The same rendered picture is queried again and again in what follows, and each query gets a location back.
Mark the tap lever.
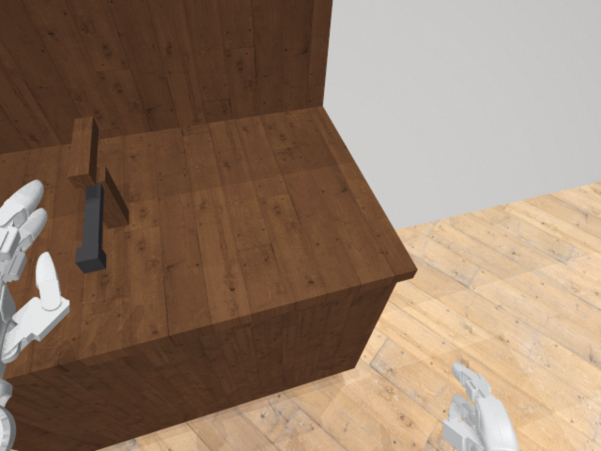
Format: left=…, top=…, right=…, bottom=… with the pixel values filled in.
left=75, top=183, right=106, bottom=273

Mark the counter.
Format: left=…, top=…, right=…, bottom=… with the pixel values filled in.
left=0, top=0, right=418, bottom=451

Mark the right robot hand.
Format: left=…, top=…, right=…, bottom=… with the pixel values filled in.
left=443, top=363, right=519, bottom=451

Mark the left robot hand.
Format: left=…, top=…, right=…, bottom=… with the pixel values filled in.
left=0, top=179, right=69, bottom=379

